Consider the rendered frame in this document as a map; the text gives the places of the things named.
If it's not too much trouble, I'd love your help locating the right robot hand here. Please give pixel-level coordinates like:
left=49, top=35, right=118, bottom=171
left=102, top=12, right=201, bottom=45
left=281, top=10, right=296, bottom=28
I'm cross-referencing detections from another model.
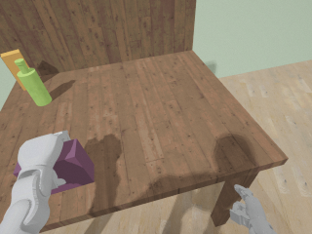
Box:
left=229, top=184, right=267, bottom=228

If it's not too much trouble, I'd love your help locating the left robot forearm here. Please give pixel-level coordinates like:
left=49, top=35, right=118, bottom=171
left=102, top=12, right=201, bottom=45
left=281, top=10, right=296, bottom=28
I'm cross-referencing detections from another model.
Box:
left=0, top=165, right=54, bottom=234

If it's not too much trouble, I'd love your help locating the table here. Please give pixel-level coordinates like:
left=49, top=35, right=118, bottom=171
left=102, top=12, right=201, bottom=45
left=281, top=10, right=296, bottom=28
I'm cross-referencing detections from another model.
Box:
left=0, top=0, right=289, bottom=233

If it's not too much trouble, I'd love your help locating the sponge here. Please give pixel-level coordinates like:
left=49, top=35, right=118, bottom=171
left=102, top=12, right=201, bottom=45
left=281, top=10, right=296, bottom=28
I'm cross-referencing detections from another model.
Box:
left=13, top=138, right=95, bottom=195

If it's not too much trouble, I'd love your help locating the left robot hand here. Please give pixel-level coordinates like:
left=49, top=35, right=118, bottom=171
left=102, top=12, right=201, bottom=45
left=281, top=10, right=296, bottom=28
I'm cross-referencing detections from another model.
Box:
left=18, top=130, right=71, bottom=190

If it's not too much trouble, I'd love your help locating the right robot forearm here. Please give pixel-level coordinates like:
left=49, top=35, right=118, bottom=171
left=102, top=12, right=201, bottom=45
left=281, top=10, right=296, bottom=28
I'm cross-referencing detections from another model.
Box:
left=249, top=218, right=277, bottom=234

